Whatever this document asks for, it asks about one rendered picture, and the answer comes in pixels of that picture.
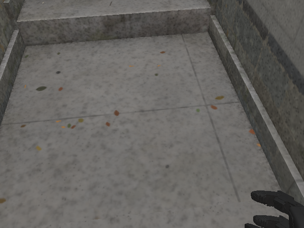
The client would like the right robot hand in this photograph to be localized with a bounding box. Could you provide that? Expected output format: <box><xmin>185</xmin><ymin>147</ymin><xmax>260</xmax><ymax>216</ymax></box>
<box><xmin>244</xmin><ymin>190</ymin><xmax>304</xmax><ymax>228</ymax></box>

